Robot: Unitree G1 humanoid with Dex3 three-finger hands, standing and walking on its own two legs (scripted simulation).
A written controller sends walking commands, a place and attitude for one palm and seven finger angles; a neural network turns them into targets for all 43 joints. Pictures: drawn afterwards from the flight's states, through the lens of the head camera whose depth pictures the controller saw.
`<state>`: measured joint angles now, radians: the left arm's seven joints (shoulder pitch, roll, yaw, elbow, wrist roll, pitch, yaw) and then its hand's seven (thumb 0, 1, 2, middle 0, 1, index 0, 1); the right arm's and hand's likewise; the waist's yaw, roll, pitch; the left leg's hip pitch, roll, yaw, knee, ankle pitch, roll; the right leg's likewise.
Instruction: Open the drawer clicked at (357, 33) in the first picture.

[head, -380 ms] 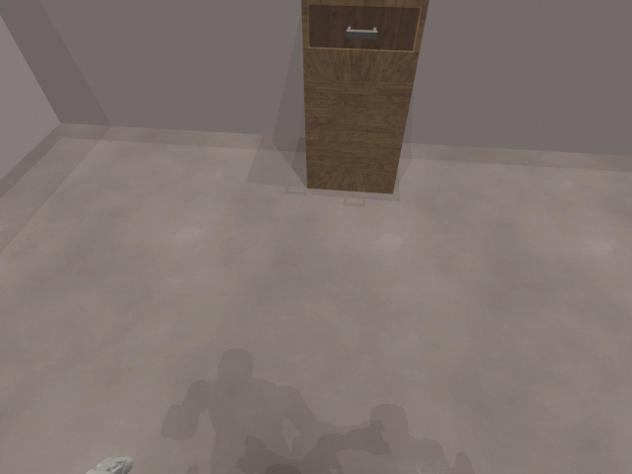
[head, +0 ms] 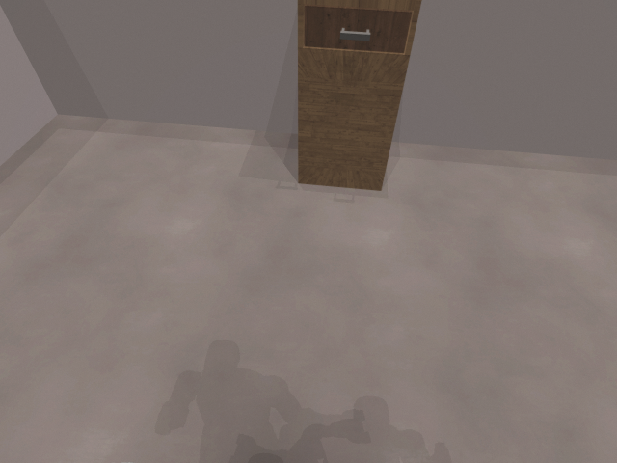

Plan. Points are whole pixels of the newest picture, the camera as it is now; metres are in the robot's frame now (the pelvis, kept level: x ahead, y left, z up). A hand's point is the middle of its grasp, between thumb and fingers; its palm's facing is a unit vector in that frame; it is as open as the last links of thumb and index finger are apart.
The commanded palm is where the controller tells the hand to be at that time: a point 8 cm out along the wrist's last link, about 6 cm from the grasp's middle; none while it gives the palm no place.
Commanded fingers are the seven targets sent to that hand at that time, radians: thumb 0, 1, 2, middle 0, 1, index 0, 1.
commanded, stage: stand and wait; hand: left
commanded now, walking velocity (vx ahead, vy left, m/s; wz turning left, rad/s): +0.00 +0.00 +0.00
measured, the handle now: (355, 33) +1.48 -0.08 -0.02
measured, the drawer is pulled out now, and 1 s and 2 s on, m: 0.00 0.00 0.00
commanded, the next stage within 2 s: look at it before walking up in 0.44 s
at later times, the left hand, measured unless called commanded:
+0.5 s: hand out of the picture +0.06 +0.25 -0.15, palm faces -0.03 -0.94 -0.34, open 7.4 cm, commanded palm none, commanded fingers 0.00 0.90 0.90 -0.20 -0.30 -0.20 -0.30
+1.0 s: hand out of the picture +0.05 +0.25 -0.15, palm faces -0.04 -0.94 -0.33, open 7.4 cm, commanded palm none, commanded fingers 0.00 0.90 0.90 -0.20 -0.30 -0.20 -0.30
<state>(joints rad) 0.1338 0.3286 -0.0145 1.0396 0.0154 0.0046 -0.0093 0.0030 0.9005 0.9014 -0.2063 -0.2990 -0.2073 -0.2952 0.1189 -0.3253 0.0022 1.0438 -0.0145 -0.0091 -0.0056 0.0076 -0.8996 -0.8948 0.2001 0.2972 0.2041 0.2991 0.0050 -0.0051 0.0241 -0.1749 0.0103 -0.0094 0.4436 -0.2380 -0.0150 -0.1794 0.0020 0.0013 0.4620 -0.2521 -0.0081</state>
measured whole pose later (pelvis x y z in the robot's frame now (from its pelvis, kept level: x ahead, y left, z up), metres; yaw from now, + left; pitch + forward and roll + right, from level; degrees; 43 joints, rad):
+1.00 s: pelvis -0.01 +0.01 +0.00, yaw +0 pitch -2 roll +0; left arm 0.15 0.34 -0.02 1.10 0.02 0.00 -0.01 0.00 0.90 0.90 -0.21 -0.30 -0.21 -0.29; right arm 0.13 -0.34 0.01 1.11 -0.01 -0.01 0.00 0.01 -0.90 -0.89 0.20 0.30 0.20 0.30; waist 0.01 0.00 0.04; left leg -0.15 0.00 -0.01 0.37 -0.19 -0.01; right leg -0.15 0.00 0.00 0.39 -0.20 0.00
